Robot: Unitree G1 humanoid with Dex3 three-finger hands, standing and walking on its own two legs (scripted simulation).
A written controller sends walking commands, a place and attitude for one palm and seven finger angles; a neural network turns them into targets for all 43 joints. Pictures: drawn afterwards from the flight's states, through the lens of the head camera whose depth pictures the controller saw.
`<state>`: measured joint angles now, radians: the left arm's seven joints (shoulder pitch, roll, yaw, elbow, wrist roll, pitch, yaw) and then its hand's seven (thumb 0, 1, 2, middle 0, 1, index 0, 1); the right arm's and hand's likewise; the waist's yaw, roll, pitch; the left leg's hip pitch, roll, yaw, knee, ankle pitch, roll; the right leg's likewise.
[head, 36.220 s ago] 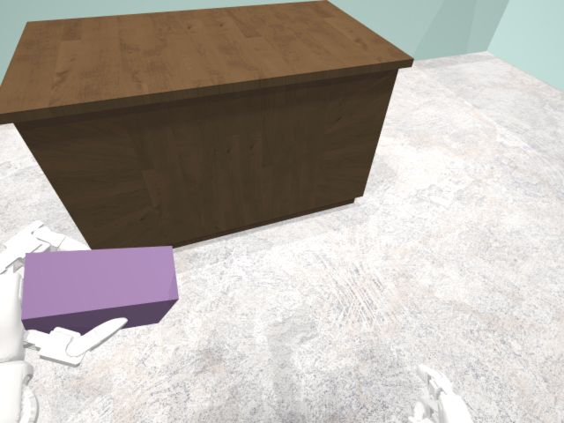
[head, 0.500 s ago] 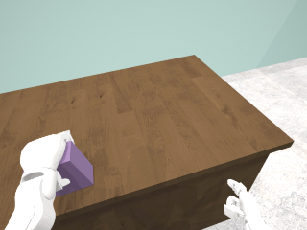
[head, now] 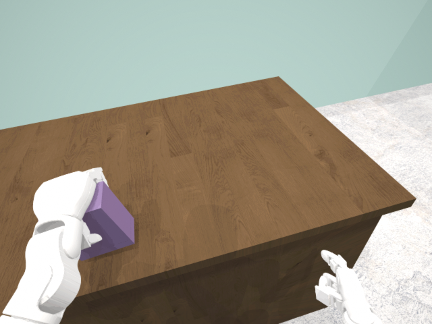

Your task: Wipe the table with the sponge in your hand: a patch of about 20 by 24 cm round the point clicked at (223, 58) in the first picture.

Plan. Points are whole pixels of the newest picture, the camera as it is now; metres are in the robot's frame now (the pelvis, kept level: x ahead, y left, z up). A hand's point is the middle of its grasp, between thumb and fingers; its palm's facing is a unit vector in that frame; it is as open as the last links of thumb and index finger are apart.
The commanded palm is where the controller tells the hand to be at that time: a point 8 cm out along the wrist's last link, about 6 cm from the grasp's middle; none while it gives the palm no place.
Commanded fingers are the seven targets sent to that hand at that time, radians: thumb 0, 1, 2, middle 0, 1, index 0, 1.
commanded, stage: lift the sponge slowly off the table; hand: left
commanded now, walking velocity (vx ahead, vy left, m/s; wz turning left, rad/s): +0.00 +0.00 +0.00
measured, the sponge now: (98, 228) +0.24 +0.28 +0.07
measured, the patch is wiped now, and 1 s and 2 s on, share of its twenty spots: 0.95 0.95 0.95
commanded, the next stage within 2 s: bring the sponge back beside the body in 1.16 s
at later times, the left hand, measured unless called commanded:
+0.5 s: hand (75, 200) +0.24 +0.28 +0.16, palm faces +0.18 -0.12 -0.98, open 9.8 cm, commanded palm +0.20 +0.28 +0.23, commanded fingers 0.00 0.10 1.30 -1.20 -1.60 -1.20 -1.60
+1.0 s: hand (71, 181) +0.25 +0.28 +0.19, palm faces +0.26 -0.12 -0.96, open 9.8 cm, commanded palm +0.20 +0.28 +0.26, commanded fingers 0.00 0.10 1.30 -1.20 -1.60 -1.20 -1.60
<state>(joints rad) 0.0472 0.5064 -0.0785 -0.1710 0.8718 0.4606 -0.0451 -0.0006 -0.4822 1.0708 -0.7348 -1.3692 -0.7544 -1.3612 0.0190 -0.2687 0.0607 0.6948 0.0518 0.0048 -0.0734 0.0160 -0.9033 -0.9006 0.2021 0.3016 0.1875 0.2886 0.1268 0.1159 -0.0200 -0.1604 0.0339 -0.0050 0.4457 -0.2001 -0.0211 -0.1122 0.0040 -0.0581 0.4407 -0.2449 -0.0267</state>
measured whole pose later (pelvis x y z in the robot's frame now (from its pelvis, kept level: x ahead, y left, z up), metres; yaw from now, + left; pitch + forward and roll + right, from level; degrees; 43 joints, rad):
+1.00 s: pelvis -0.01 +0.00 +0.00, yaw +0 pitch -5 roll +0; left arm -0.11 0.57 -0.04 -0.25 0.79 0.54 -0.11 0.00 -0.49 1.07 -0.74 -1.36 -0.76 -1.36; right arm 0.01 -0.28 0.08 0.66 0.08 0.02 -0.10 0.02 -0.90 -0.90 0.20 0.30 0.19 0.29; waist 0.14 0.12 -0.02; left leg -0.18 0.03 0.00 0.45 -0.18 -0.02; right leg -0.14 0.00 -0.05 0.46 -0.23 -0.02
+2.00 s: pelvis -0.01 +0.00 +0.00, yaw -1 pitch -6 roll +0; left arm 0.11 0.57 0.01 -0.43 0.75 0.53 -0.08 0.00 -0.49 1.07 -0.75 -1.36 -0.77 -1.35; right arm 0.02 -0.27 0.08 0.63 0.07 0.02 -0.09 0.02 -0.90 -0.90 0.20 0.30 0.19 0.29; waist 0.14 0.13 -0.03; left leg -0.17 0.04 0.00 0.46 -0.19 -0.02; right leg -0.13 0.01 -0.04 0.47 -0.24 -0.03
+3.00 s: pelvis -0.02 +0.01 +0.00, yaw +0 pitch -7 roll -1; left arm 0.22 0.54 0.08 -0.46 0.59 0.42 -0.04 0.00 -0.49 1.07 -0.75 -1.36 -0.77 -1.35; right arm 0.04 -0.26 0.07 0.61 0.06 -0.01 -0.09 0.02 -0.90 -0.90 0.20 0.30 0.20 0.29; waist 0.14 0.13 -0.02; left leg -0.17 0.03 -0.01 0.49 -0.21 -0.01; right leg -0.11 0.01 -0.04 0.46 -0.22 -0.02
